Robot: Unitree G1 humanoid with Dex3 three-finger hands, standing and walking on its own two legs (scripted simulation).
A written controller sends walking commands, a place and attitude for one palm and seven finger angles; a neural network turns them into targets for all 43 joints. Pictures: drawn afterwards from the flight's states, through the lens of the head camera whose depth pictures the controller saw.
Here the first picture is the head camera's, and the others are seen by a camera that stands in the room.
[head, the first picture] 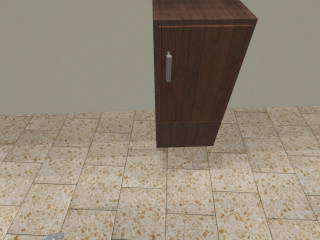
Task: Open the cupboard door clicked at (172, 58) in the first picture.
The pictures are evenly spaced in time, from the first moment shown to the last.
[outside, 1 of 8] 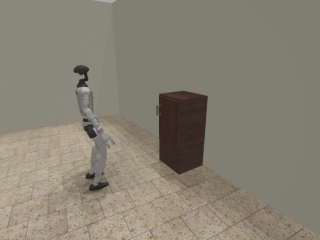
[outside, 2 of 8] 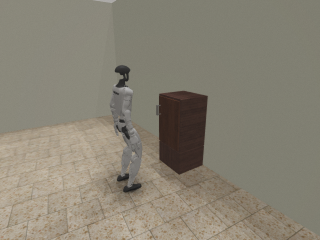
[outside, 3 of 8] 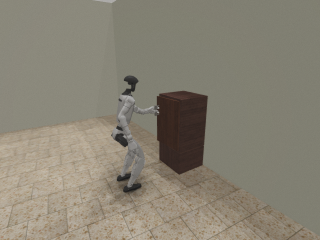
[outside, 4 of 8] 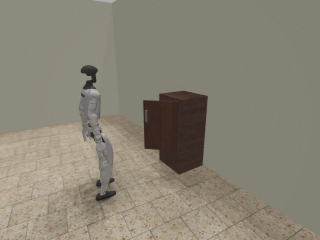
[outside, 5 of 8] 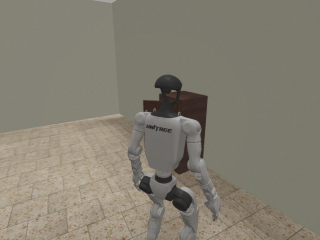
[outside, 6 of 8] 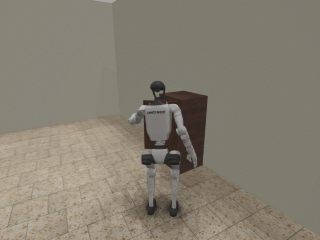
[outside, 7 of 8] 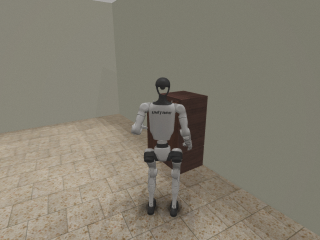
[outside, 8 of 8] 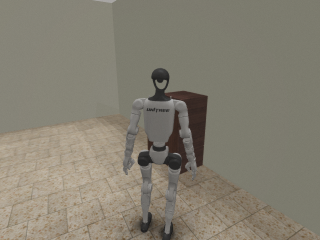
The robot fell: no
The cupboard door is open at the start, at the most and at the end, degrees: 0 93 92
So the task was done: yes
